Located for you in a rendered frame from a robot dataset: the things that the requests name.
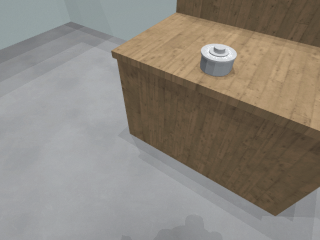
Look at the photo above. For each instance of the knob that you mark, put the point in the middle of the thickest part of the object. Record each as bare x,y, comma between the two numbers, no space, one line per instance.
219,48

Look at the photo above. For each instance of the pot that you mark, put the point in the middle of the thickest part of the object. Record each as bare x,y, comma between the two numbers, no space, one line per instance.
215,69

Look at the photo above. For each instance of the table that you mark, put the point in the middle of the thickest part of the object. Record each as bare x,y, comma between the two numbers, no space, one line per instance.
254,131

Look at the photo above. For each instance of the lid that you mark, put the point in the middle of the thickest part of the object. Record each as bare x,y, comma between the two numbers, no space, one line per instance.
210,54

